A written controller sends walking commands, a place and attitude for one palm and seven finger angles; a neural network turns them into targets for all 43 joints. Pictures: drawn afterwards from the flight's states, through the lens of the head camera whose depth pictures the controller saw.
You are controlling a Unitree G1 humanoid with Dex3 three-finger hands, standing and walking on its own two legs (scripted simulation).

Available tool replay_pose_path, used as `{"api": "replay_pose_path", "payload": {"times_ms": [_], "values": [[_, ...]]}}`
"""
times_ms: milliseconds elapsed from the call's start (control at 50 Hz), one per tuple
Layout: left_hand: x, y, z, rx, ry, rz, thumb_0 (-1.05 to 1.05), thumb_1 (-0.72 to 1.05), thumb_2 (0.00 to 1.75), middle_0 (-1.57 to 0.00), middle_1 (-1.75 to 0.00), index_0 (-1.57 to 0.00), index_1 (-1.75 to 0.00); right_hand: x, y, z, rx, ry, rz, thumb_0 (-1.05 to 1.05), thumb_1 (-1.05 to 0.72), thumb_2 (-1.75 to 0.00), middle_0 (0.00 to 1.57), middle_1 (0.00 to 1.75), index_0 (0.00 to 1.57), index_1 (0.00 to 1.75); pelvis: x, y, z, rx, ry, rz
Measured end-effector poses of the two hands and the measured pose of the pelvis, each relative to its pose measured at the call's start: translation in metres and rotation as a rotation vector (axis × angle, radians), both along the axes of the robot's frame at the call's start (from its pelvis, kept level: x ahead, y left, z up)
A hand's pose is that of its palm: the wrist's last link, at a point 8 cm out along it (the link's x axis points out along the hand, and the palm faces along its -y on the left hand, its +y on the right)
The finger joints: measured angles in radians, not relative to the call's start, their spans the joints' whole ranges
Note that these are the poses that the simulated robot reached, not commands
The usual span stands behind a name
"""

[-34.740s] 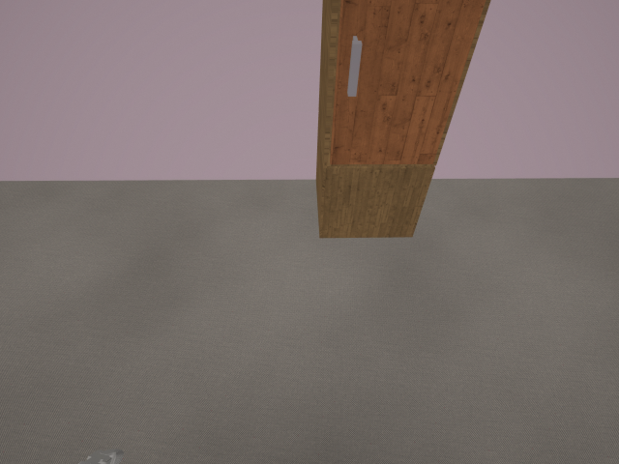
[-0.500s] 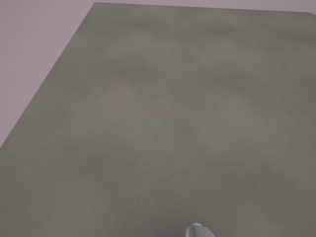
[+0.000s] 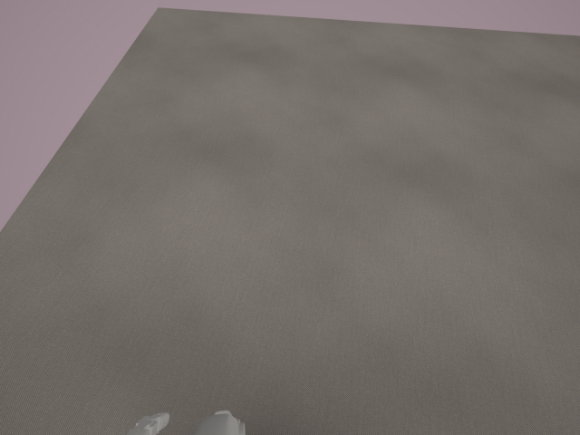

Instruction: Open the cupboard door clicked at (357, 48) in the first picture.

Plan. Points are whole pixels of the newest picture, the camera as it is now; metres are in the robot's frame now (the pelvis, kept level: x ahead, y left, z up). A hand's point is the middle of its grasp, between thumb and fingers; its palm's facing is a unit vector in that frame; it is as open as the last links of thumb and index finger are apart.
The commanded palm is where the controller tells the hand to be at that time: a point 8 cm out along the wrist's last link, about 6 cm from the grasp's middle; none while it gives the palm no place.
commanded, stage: turn to face it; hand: left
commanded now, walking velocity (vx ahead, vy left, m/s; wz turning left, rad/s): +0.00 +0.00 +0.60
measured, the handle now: out of the picture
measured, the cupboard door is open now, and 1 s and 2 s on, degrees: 41 41 41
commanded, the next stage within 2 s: none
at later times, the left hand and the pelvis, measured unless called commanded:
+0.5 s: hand out of the picture +0.09 +0.20 -0.16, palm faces +0.28 -0.92 -0.29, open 7.4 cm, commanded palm none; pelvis +0.06 -0.03 -0.01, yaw +16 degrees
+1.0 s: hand out of the picture +0.01 +0.19 -0.17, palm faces +0.58 -0.77 -0.26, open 7.4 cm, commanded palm none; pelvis +0.07 -0.04 +0.00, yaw +35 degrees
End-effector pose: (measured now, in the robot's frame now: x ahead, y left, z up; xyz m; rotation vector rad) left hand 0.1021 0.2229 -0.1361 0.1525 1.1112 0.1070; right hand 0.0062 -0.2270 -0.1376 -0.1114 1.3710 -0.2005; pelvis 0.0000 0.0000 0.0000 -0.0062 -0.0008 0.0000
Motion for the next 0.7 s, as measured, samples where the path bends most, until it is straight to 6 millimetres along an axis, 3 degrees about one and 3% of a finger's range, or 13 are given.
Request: {"api": "replay_pose_path", "payload": {"times_ms": [140, 300, 460, 540, 620, 700], "values": [[-0.02, 0.037, -0.036, 0.005, 0.127, 0.1, -0.01, 0.93, 0.9, -0.2, -0.3, -0.2, -0.3, 0.094, -0.008, -0.002, -0.093, -0.128, 0.131, 0.01, -0.93, -0.9, 0.2, 0.3, 0.2, 0.3, 0.032, 0.017, -0.024, -0.009, 0.002, 0.07], [-0.023, 0.054, -0.009, 0.051, 0.138, 0.187, 0.01, 0.92, 0.9, -0.19, -0.3, -0.2, -0.3, 0.146, -0.009, 0.013, -0.093, -0.157, 0.241, 0.0, -0.91, -0.9, 0.2, 0.3, 0.2, 0.3, 0.044, 0.011, -0.006, -0.018, 0.032, 0.136], [-0.024, 0.031, 0.007, 0.097, 0.07, 0.268, 0.01, 0.91, 0.9, -0.19, -0.3, -0.2, -0.3, 0.189, -0.028, 0.003, -0.037, -0.171, 0.324, 0.0, -0.9, -0.9, 0.2, 0.3, 0.21, 0.3, 0.056, -0.023, -0.008, -0.019, 0.03, 0.246], [-0.041, 0.011, 0.011, 0.112, 0.065, 0.322, 0.01, 0.91, 0.9, -0.19, -0.3, -0.2, -0.3, 0.215, -0.037, -0.003, -0.022, -0.169, 0.38, 0.0, -0.91, -0.9, 0.2, 0.3, 0.21, 0.3, 0.06, -0.037, -0.01, -0.001, 0.019, 0.308], [-0.062, -0.008, 0.012, 0.082, 0.105, 0.382, 0.01, 0.91, 0.9, -0.2, -0.3, -0.2, -0.3, 0.239, -0.033, 0.007, -0.015, -0.174, 0.437, 0.0, -0.91, -0.9, 0.2, 0.3, 0.2, 0.3, 0.066, -0.042, -0.002, 0.022, 0.015, 0.368], [-0.081, -0.018, 0.006, 0.042, 0.128, 0.444, 0.01, 0.91, 0.9, -0.2, -0.3, -0.2, -0.3, 0.262, -0.016, 0.016, -0.014, -0.183, 0.518, 0.0, -0.91, -0.9, 0.19, 0.3, 0.2, 0.3, 0.069, -0.042, 0.001, 0.038, 0.021, 0.429]]}}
